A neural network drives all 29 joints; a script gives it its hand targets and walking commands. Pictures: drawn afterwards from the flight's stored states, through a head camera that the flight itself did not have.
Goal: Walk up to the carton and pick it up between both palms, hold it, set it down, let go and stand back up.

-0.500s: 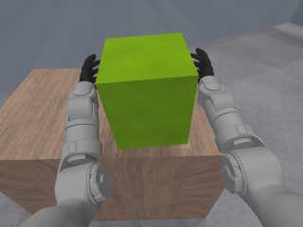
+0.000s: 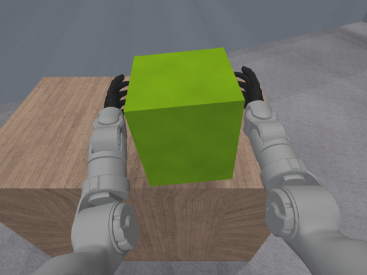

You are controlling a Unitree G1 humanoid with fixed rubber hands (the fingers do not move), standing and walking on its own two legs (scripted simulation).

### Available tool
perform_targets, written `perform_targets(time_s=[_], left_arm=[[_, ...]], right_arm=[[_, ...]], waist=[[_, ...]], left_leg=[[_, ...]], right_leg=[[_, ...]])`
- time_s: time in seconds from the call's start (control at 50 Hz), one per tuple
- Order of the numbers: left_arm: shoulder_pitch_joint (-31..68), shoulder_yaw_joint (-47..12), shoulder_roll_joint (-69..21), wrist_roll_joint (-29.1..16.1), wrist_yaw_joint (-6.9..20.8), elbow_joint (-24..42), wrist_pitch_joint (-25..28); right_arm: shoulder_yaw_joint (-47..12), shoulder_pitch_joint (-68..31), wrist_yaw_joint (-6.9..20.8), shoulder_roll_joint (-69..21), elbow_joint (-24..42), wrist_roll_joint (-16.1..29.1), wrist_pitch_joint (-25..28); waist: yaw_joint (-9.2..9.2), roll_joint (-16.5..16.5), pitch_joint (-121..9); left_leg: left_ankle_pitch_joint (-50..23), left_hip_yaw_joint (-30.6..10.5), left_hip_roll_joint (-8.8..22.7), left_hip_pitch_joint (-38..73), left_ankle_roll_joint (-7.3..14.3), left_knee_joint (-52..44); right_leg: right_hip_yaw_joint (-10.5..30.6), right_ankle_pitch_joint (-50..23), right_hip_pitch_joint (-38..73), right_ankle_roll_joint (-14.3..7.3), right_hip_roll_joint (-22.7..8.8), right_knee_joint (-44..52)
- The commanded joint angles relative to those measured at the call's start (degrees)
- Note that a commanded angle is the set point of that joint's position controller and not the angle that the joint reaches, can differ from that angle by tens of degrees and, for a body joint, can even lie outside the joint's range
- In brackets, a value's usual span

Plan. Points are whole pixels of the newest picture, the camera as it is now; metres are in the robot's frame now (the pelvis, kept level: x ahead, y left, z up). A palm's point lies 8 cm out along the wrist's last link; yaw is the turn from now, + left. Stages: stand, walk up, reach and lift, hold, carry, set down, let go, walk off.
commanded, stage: set down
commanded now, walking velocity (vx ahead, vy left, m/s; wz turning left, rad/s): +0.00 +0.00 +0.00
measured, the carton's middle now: (185, 120) +0.43 +0.01 +0.12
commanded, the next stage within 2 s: none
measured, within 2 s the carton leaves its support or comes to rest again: rests again in 1.94 s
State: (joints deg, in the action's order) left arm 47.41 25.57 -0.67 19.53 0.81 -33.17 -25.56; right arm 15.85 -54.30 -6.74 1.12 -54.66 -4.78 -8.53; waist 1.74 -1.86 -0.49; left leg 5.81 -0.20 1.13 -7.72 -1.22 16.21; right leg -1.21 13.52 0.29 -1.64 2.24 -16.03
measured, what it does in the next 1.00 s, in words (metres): stands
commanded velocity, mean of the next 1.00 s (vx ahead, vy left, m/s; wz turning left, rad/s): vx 0.00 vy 0.00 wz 0.00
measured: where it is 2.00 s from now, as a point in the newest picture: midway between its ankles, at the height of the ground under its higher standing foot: outside the picture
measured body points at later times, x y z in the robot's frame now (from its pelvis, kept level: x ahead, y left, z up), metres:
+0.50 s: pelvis +0.01 +0.00 +0.00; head +0.00 +0.01 +0.45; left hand +0.43 +0.16 +0.14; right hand +0.44 -0.14 +0.15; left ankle +0.04 +0.14 -0.75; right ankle -0.05 -0.08 -0.75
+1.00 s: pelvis +0.01 +0.00 +0.00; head +0.01 +0.01 +0.45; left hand +0.42 +0.16 +0.12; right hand +0.44 -0.14 +0.14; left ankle +0.04 +0.14 -0.75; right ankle -0.05 -0.08 -0.75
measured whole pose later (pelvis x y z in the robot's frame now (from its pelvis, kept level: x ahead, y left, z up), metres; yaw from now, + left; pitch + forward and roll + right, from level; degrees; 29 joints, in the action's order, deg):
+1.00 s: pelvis +0.01 +0.00 +0.00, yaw -1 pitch +0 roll +1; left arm 42.5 25.7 -3.3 21.0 -0.5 -35.3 -17.4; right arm 22.7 -50.3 -3.5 -1.1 -54.7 -13.3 -2.0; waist 0.4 -2.1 -0.2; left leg 5.8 0.8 1.1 -9.7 -1.3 15.5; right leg -1.2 13.6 -2.4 -1.6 1.9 -16.0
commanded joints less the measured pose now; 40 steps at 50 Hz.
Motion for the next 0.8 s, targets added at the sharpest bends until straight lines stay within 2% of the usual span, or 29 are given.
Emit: perform_targets(time_s=[0.0, 0.06, 0.1, 0.12, 0.18, 0.2, 0.22, 0.24, 0.3, 0.38, 0.4, 0.42, 0.48, 0.5, 0.54, 0.62, 0.66, 0.78], left_arm=[[39.48, -13.83, -26.11, -3.96, 5.48, 1.69, 6.25], [38.69, -12.79, -25.90, -3.42, 5.44, 1.18, 6.58], [38.77, -12.59, -25.88, -3.41, 5.43, 0.67, 6.85], [39.17, -12.60, -26.02, -3.38, 5.36, 1.09, 7.27], [39.46, -13.24, -26.69, -3.70, 4.93, 2.05, 8.27], [38.41, -12.75, -25.88, -3.38, 4.99, 1.02, 8.10], [39.06, -13.22, -26.57, -3.50, 4.97, 1.61, 8.23], [38.14, -12.76, -26.42, -3.06, 4.89, 1.45, 8.17], [38.57, -13.60, -27.25, -3.27, 4.48, 1.73, 8.99], [37.86, -11.86, -26.24, -2.53, 4.48, 0.67, 9.30], [38.72, -13.06, -27.02, -2.96, 4.27, 1.62, 9.68], [37.38, -12.36, -26.84, -2.45, 4.23, 1.14, 9.69], [36.96, -12.78, -27.23, -2.59, 4.06, 1.26, 10.49], [37.51, -13.46, -27.72, -2.56, 3.92, 2.06, 10.67], [35.85, -12.90, -27.93, -2.08, 4.07, 0.56, 10.72], [37.07, -13.09, -27.72, -2.20, 3.75, 1.79, 11.89], [36.06, -13.55, -28.33, -1.76, 3.74, 1.12, 11.99], [35.21, -13.34, -28.48, -1.57, 3.60, 0.57, 13.31]], right_arm=[[-6.67, -38.99, 10.01, -27.39, 9.57, -1.41, 7.77], [-6.29, -38.06, 10.27, -27.80, 8.88, -2.12, 7.77], [-5.38, -37.59, 10.50, -27.71, 8.84, -2.96, 7.82], [-5.83, -37.41, 10.60, -28.43, 8.83, -3.14, 7.93], [-6.32, -37.44, 10.75, -29.33, 9.77, -3.36, 8.66], [-5.50, -36.91, 10.89, -28.61, 8.74, -3.54, 8.32], [-4.92, -36.58, 10.95, -28.51, 8.55, -3.80, 8.54], [-5.04, -36.60, 11.09, -28.21, 8.76, -4.02, 8.53], [-4.57, -36.12, 11.45, -28.54, 8.57, -5.07, 9.05], [-3.29, -34.65, 11.92, -28.70, 6.92, -6.11, 8.58], [-3.53, -34.99, 12.03, -29.20, 7.92, -6.12, 9.04], [-3.81, -34.51, 12.14, -29.44, 7.94, -5.99, 9.01], [-4.18, -34.08, 12.25, -29.74, 8.08, -6.45, 9.64], [-3.84, -33.76, 12.28, -29.58, 7.77, -6.65, 9.94], [-3.54, -33.39, 12.26, -29.52, 7.99, -7.34, 10.15], [-3.93, -32.85, 12.52, -30.49, 7.50, -7.60, 10.90], [-3.34, -32.23, 12.49, -30.12, 7.20, -8.14, 11.06], [-2.98, -31.56, 12.65, -30.76, 7.47, -9.49, 12.10]], waist=[[-2.28, -0.17, -28.44], [-3.01, -0.40, -27.37], [-2.57, -1.02, -27.68], [-3.05, -1.17, -28.31], [-2.90, -0.98, -30.65], [-3.05, -0.34, -28.72], [-2.34, -0.13, -29.37], [-3.12, -0.15, -29.75], [-2.79, -0.14, -30.58], [-3.55, -0.77, -28.94], [-3.17, -0.38, -30.88], [-3.65, -0.71, -30.63], [-3.56, -0.55, -32.13], [-2.99, 0.00, -32.26], [-3.12, -0.41, -31.47], [-3.83, -0.72, -33.22], [-3.14, -0.11, -32.47], [-3.78, -0.82, -33.84]], left_leg=[[-17.51, 6.49, -1.36, 20.73, 0.89, 3.69], [-16.13, 7.18, -1.47, 18.64, 1.23, 3.17], [-15.31, 7.14, -1.48, 18.33, 1.28, 2.81], [-15.89, 7.05, -1.52, 17.88, 1.32, 2.97], [-18.02, 7.09, -1.62, 18.12, 1.13, 3.56], [-17.79, 7.22, -1.61, 17.77, 1.14, 3.42], [-18.24, 7.11, -1.51, 18.23, 0.89, 3.54], [-18.80, 7.16, -1.36, 18.58, 0.91, 3.65], [-19.64, 7.18, -1.23, 19.12, 0.67, 3.82], [-17.28, 7.59, -1.23, 17.09, 1.16, 2.98], [-18.48, 7.30, -1.20, 17.34, 0.80, 3.38], [-19.82, 7.46, -1.16, 17.39, 0.87, 3.76], [-20.26, 7.53, -1.27, 16.85, 0.78, 3.74], [-20.97, 7.28, -1.14, 17.37, 0.54, 4.04], [-20.69, 7.30, -1.00, 17.63, 0.65, 3.88], [-21.27, 7.58, -0.98, 16.96, 0.59, 3.99], [-21.63, 7.48, -0.87, 17.34, 0.36, 4.19], [-21.72, 7.73, -0.83, 16.73, 0.52, 4.08]], right_leg=[[-4.24, -28.43, -5.41, 7.51, -1.09, -0.73], [-4.01, -29.45, -4.14, 7.72, -1.37, -1.20], [-4.16, -29.79, -3.90, 7.90, -1.49, -1.34], [-3.95, -30.21, -3.47, 8.01, -1.67, -1.56], [-3.82, -33.98, -2.81, 8.12, -1.81, -2.15], [-3.87, -33.06, -3.57, 8.10, -1.99, -2.07], [-4.02, -33.07, -3.80, 7.93, -1.91, -2.03], [-4.06, -32.55, -3.97, 7.75, -1.80, -1.95], [-4.30, -32.41, -4.91, 7.70, -1.76, -1.71], [-3.86, -31.72, -4.38, 7.84, -2.16, -1.80], [-4.02, -32.90, -4.57, 7.76, -1.96, -2.14], [-4.01, -34.26, -4.17, 7.88, -1.97, -2.41], [-3.93, -35.86, -3.72, 7.93, -2.14, -2.83], [-4.04, -36.41, -4.22, 7.77, -2.22, -2.89], [-4.08, -35.61, -4.38, 7.79, -2.12, -2.61], [-4.15, -35.85, -4.19, 7.77, -2.14, -2.95], [-4.29, -36.02, -4.74, 7.69, -2.13, -2.81], [-4.17, -36.77, -4.81, 7.87, -2.37, -3.00]])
